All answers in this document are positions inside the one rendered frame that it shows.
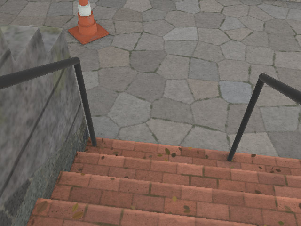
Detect stairs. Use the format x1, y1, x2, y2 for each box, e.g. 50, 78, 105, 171
26, 137, 301, 226

